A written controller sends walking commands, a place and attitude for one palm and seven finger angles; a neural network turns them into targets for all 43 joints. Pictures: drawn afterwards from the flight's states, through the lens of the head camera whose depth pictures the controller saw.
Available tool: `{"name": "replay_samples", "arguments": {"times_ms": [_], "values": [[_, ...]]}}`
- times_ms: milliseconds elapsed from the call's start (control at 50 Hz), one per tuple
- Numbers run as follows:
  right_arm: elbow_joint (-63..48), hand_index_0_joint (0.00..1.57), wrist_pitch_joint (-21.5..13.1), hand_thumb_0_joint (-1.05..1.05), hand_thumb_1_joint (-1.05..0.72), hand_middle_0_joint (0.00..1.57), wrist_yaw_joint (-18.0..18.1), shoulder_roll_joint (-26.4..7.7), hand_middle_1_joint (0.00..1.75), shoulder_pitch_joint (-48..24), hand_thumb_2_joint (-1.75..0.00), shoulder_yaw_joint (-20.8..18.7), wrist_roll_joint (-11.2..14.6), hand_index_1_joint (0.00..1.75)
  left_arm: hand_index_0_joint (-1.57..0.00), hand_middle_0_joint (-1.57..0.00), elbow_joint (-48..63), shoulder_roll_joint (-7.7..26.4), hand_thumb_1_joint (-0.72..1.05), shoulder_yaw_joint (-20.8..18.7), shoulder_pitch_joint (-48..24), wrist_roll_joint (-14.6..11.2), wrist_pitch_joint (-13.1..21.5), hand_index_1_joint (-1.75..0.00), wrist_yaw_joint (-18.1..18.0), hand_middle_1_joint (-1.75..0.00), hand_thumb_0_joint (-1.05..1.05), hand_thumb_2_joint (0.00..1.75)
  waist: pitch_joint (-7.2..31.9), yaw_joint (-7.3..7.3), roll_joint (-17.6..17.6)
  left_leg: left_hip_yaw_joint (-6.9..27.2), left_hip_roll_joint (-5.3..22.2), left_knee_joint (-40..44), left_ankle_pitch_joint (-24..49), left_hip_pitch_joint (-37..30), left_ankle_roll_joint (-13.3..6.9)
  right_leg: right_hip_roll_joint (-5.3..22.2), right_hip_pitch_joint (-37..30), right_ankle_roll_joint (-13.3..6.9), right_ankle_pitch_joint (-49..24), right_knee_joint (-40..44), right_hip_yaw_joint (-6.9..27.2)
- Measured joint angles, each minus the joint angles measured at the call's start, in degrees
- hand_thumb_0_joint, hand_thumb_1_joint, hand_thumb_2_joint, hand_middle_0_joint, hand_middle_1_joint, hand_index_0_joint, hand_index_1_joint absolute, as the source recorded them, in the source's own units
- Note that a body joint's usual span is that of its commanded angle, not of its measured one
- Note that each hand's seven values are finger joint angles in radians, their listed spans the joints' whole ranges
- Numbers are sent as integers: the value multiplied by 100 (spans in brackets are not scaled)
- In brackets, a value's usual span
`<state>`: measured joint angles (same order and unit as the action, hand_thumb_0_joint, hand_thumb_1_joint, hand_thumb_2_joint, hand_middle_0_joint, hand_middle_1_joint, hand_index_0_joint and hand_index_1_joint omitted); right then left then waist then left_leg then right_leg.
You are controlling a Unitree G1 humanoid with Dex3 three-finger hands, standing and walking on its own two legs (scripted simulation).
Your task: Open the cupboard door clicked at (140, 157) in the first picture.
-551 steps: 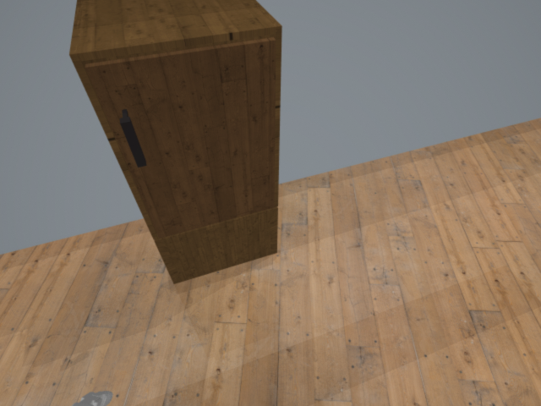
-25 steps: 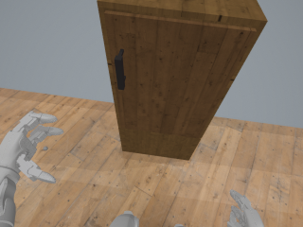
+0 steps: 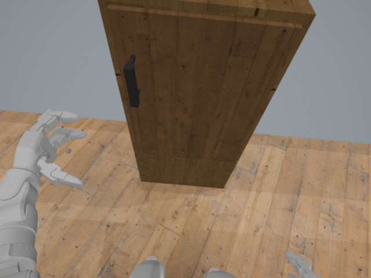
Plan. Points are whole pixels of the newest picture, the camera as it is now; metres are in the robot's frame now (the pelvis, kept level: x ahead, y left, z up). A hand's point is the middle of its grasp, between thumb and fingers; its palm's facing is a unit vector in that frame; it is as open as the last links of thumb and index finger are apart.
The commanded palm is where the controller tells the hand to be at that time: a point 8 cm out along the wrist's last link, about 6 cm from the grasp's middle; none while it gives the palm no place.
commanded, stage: move the hooked fingers beside the handle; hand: left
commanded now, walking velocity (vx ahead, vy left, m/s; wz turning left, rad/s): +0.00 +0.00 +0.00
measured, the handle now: (133, 82) +0.58 +0.15 +0.05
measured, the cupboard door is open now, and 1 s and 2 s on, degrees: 0 0 0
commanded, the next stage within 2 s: none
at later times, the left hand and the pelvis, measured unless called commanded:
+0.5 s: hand (83, 124) +0.43 +0.24 +0.05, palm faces -0.03 -1.00 -0.02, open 14.0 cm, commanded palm +0.42 +0.28 +0.05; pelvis +0.00 +0.00 -0.01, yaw +0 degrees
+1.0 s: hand (99, 98) +0.52 +0.22 +0.05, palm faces -0.04 -1.00 -0.01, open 14.0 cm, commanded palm +0.51 +0.26 +0.05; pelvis +0.00 +0.00 -0.02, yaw -2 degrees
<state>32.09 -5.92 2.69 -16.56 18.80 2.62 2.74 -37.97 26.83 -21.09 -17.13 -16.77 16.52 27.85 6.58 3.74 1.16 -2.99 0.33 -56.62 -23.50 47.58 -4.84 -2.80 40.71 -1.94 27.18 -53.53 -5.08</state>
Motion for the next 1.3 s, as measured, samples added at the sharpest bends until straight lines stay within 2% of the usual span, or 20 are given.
{"name": "replay_samples", "arguments": {"times_ms": [100, 220, 360, 520, 600, 680, 820, 980, 1180, 1300], "values": [[40, 20, 117, 1, -90, 20, -32, -2, 30, 79, -90, -45, -15, 30, -30, -30, -281, 96, -50, -123, -205, 86, 155, -120, -74, -120, -1, 30, -28, 31, -18, 7, 23, -76, -45, 114, 10, -22, 105, -9, 32, -54, -4], [230, 20, 214, 1, -90, 20, -43, -23, 30, 83, -90, -95, -29, 30, -30, -30, -469, 17, -50, 38, -595, 150, 364, -120, -42, -120, -1, 30, -15, 15, 9, 51, 11, -160, -77, 245, 7, -14, 204, -5, 65, -105, -50], [209, 20, 367, 1, -90, 20, -58, 10, 30, 23, -90, -67, -42, 30, -30, -30, -1136, 84, -50, 56, -1210, 373, 277, -120, -220, -120, -1, 30, 15, 131, -6, 34, 14, -190, -73, 348, 4, -12, 324, -5, 69, -160, -36], [232, 20, 527, 1, -90, 20, -88, 33, 30, 69, -90, -16, -70, 30, -30, -30, -1916, 343, -50, -95, -1926, 555, 518, -120, -323, -120, -1, 30, 8, 241, -41, 40, 61, -350, -109, 589, 12, -49, 564, -24, 95, -309, -45], [303, 20, 617, 1, -90, 20, -97, 15, 30, 128, -90, -21, -78, 30, -30, -30, -2253, 484, -50, -20, -2306, 614, 567, -120, -313, -120, -1, 30, -13, 291, -19, 71, 69, -449, -124, 762, 16, -56, 720, -30, 111, -390, -79], [378, 20, 693, 1, -90, 20, -94, -9, 30, 179, -90, 0, -85, 30, -30, -30, -2597, 581, -50, -30, -2683, 678, 545, -120, -312, -120, -1, 30, -15, 368, -12, 76, 83, -536, -136, 949, 9, -64, 905, -29, 123, -473, -88], [378, 20, 786, 1, -90, 20, -105, -10, 30, 324, -90, -7, -140, 30, -30, -30, -2757, 804, -50, -272, -3028, 859, 568, -120, -461, -120, -1, 30, -3, 564, -9, 52, 150, -666, -191, 1206, 8, -121, 1167, -30, 136, -570, -60], [391, 20, 931, 1, -90, 20, -148, -5, 30, 482, -90, 40, -171, 30, -30, -30, -3170, 1058, -50, -291, -3513, 1003, 413, -120, -549, -120, -1, 30, -5, 710, 45, 66, 180, -712, -229, 1342, -9, -155, 1279, -13, 136, -552, -66], [368, 20, 985, 1, -90, 20, -196, -1, 30, 538, -90, 92, -267, 30, -30, -30, -3490, 1302, -50, -316, -4153, 1207, 396, -120, -705, -120, -1, 30, -43, 892, 92, 102, 194, -863, -268, 1703, -34, -168, 1604, 9, 154, -647, -103], [281, 20, 1067, 1, -90, 20, -239, 17, 30, 613, -90, 67, -299, 30, -30, -30, -3253, 1299, -50, -538, -3892, 1237, 326, -120, -657, -120, -1, 30, -18, 910, 107, 22, 231, -820, -291, 1703, -55, -198, 1638, 34, 136, -602, -14]]}}
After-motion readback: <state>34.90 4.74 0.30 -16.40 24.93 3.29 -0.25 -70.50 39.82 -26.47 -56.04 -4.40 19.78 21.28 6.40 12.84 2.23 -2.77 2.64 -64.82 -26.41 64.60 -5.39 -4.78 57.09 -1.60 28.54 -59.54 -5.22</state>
